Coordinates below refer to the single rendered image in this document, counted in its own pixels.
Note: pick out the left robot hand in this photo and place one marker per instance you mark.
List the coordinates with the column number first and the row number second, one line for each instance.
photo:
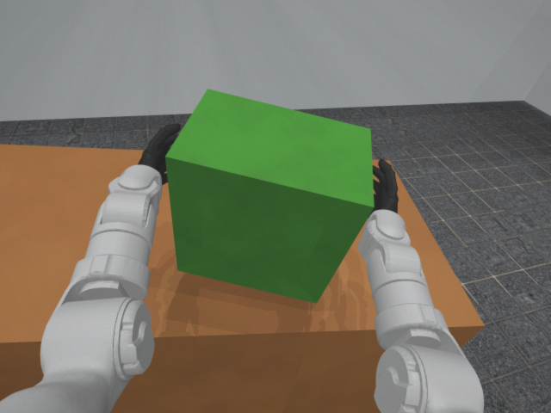
column 154, row 154

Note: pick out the right robot hand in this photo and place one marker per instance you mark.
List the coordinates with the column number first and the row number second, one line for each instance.
column 386, row 189

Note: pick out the right robot upper arm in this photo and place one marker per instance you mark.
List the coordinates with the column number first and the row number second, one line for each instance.
column 414, row 379

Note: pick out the left robot forearm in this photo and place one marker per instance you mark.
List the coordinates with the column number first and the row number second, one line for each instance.
column 115, row 264

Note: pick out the pedestal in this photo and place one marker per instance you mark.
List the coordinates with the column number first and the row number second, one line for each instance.
column 219, row 347

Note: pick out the left robot upper arm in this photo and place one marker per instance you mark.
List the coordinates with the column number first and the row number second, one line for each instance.
column 91, row 350

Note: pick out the carton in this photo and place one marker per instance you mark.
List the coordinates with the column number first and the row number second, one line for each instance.
column 267, row 197

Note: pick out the right robot forearm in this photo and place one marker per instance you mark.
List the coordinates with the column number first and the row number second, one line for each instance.
column 405, row 312

